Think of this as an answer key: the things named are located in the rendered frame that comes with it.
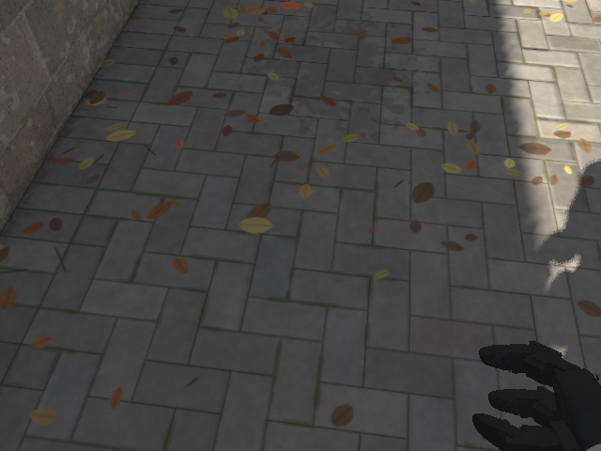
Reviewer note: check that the robot right hand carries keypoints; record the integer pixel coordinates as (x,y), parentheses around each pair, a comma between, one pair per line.
(570,418)

